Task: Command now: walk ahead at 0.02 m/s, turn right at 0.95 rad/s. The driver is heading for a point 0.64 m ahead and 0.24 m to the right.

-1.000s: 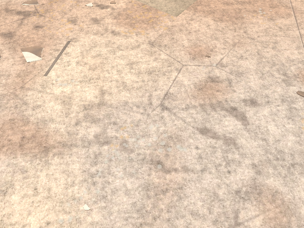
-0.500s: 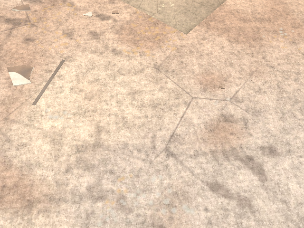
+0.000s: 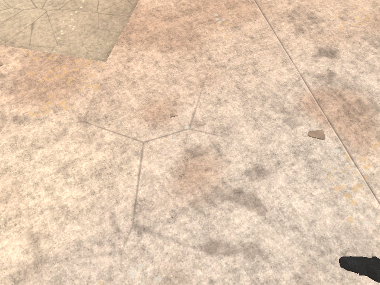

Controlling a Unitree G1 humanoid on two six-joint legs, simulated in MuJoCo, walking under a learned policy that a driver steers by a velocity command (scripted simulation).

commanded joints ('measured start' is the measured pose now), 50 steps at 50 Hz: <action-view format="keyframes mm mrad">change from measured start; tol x32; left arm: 1 -42 163 51 -96 0 0 12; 50 223 183 -13 224 70 -117 -27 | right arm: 1 41 -76 -22 -36 5 -6 2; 46 -115 -99 7 -162 -41 -20 98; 50 263 -142 -18 -64 -19 -16 63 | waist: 1 -22 -132 -234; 6 -51 -181 -204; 9 30 308 -177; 28 12 178 -143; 32 102 -332 -56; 50 -133 -130 -134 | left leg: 1 64 -40 22 -99 58 -8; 9 398 435 -455 -593 273 314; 23 457 347 187 -537 445 272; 27 377 391 187 -606 -145 212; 33 -630 80 72 456 -178 78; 43 -185 99 243 -110 326 32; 50 273 -70 328 -168 113 232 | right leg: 1 178 -208 309 -101 110 -135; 9 -250 35 62 518 -493 60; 13 -281 -85 -32 801 -255 127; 29 282 -119 -325 94 -237 -14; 33 576 -490 671 -341 -642 -352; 46 489 -308 49 -432 111 -135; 50 514 -310 -136 -3 1071 -79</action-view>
